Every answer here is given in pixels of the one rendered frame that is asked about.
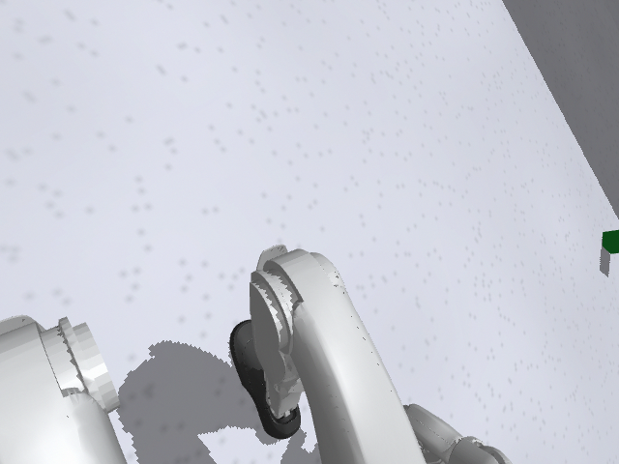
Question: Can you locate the right robot foot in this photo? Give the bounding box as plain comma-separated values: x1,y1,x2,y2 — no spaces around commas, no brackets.
230,320,301,439

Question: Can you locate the right robot hand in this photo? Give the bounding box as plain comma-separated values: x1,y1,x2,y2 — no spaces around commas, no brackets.
402,404,464,464

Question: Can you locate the right robot arm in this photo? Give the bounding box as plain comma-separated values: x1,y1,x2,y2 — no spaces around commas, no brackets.
449,436,513,464

